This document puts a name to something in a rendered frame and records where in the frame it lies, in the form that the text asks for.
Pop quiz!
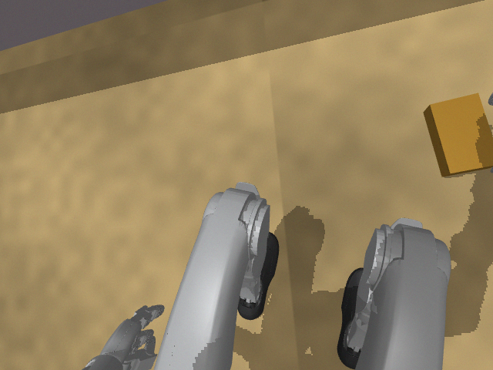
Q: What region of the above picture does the left robot arm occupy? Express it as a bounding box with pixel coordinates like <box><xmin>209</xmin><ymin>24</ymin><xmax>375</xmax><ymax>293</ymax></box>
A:
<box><xmin>82</xmin><ymin>355</ymin><xmax>123</xmax><ymax>370</ymax></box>

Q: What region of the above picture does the right robot foot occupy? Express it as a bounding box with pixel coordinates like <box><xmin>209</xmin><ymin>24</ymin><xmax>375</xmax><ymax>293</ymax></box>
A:
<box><xmin>337</xmin><ymin>267</ymin><xmax>364</xmax><ymax>369</ymax></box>

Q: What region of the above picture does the left robot hand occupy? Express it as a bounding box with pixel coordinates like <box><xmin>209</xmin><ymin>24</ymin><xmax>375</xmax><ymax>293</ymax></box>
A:
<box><xmin>100</xmin><ymin>304</ymin><xmax>165</xmax><ymax>370</ymax></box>

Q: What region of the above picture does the left robot foot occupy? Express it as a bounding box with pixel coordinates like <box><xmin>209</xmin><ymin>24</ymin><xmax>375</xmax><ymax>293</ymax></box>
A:
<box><xmin>238</xmin><ymin>232</ymin><xmax>279</xmax><ymax>320</ymax></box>

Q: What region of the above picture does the small box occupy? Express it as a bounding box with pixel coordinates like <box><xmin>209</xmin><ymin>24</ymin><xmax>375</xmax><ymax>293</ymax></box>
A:
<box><xmin>424</xmin><ymin>93</ymin><xmax>493</xmax><ymax>177</ymax></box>

